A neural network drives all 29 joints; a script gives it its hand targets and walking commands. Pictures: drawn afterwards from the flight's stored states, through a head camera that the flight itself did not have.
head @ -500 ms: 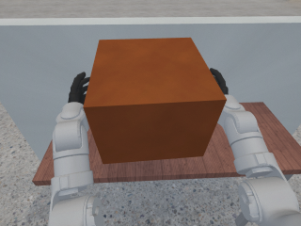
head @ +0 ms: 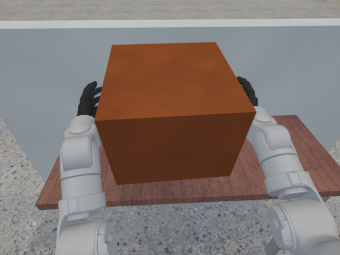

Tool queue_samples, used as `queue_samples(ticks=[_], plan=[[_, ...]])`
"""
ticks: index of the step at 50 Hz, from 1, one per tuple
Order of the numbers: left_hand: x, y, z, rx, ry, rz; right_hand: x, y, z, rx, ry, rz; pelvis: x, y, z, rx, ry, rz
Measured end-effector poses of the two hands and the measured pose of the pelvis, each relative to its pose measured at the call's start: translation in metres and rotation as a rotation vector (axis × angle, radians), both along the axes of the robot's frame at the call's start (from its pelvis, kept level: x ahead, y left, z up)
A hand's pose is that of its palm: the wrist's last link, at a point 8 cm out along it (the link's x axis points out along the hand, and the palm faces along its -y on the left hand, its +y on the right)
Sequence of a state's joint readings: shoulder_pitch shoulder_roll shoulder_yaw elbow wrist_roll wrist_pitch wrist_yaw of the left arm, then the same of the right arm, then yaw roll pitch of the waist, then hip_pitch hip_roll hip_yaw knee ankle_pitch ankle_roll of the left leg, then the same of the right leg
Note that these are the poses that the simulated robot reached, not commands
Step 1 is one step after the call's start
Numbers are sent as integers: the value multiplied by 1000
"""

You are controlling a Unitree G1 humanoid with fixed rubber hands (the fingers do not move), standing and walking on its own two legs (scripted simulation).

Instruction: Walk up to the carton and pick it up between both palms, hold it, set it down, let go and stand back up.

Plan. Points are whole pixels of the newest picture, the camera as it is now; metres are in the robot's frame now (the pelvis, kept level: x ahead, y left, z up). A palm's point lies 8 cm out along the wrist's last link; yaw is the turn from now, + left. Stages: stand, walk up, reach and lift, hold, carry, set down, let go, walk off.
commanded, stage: hold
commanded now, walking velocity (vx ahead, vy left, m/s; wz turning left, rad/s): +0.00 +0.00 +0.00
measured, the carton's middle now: (169, 108) +0.40 +0.00 +0.18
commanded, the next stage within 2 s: none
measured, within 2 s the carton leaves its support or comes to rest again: neither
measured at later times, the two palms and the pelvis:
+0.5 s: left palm (87, 117) +0.36 +0.18 +0.20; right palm (247, 109) +0.36 -0.18 +0.20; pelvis +0.00 +0.00 +0.00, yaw +0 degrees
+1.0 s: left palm (88, 117) +0.36 +0.18 +0.20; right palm (247, 109) +0.36 -0.18 +0.20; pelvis +0.00 +0.00 +0.00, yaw +0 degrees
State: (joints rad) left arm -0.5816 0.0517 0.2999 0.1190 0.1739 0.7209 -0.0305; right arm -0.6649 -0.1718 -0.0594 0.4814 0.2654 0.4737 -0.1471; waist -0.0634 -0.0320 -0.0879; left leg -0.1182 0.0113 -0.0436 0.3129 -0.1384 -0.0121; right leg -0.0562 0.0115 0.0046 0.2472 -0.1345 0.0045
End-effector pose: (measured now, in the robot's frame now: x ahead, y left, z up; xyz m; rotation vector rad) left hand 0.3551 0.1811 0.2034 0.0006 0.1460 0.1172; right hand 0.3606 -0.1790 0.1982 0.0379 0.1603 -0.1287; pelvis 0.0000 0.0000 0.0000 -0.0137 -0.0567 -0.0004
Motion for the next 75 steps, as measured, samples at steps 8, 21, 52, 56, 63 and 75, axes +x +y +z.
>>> queue_samples(ticks=[8,21,52,56,63,75], plan=[[0,1,0,0,0,1,0,1,0,1,0,1,0,0,0,0,-1,2],[0,1,0,1,0,-1,0,2,0,2,0,-1,0,1,0,0,0,0],[0,1,0,1,1,-1,0,1,0,1,0,-1,0,1,0,0,-2,1],[5,2,-5,-1,36,-5,2,2,-8,-3,37,-5,-1,1,0,3,-10,0],[4,6,-2,19,2,-9,1,6,-12,1,3,-4,0,5,0,-1,-6,6],[1,7,-4,9,9,-6,-2,7,-13,4,10,-6,0,8,0,0,-16,-2]])
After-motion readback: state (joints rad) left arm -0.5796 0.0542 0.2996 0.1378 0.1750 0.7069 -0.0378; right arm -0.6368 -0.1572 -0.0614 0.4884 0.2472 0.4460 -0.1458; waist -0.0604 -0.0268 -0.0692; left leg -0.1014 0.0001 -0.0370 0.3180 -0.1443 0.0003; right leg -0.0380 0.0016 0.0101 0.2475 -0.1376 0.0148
